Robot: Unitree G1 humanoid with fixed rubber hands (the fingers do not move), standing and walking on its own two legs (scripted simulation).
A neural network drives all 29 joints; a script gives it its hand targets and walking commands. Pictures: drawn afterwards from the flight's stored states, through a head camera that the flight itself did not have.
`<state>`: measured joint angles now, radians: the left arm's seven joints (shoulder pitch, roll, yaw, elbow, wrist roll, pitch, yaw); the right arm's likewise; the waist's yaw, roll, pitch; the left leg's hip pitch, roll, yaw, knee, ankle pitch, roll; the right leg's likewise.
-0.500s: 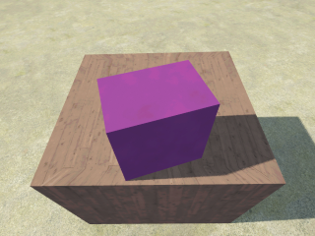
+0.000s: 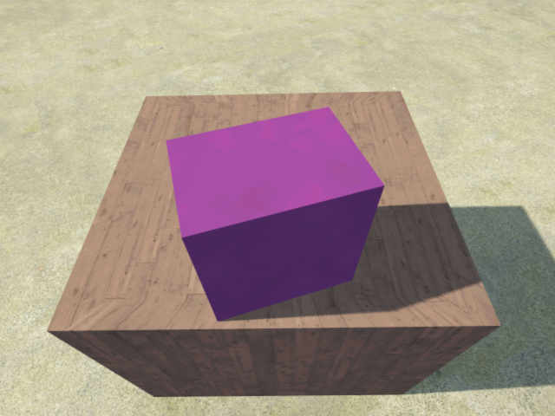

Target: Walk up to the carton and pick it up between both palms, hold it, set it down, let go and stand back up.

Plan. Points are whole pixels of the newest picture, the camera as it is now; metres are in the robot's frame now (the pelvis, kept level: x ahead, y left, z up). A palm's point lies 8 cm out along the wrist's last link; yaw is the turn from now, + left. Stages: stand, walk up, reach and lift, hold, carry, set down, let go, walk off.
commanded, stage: stand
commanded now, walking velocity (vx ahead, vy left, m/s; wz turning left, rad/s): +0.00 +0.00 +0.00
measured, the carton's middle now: (270, 219) +0.42 +0.04 +0.00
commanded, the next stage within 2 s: none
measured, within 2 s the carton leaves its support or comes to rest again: neither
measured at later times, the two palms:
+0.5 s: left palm out of the picture +0.00 +0.25 -0.14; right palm out of the picture +0.00 -0.25 -0.14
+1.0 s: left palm out of the picture -0.01 +0.24 -0.14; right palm out of the picture -0.03 -0.24 -0.14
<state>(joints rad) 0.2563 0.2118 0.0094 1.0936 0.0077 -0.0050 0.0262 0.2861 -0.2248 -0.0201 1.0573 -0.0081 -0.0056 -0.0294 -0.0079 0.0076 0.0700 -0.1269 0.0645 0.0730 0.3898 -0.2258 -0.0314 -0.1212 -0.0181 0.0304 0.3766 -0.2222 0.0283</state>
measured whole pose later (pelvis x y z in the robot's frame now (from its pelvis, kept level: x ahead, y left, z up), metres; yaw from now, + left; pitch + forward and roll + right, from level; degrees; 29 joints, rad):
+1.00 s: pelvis -0.01 +0.00 +0.00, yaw +0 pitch -2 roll +0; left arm 0.28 0.19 0.01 1.09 0.00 0.01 0.03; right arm 0.32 -0.21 0.00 1.06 -0.02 0.01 -0.03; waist -0.01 0.01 0.08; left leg -0.12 0.06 0.08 0.38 -0.21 -0.03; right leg -0.12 -0.02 0.04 0.36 -0.21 0.03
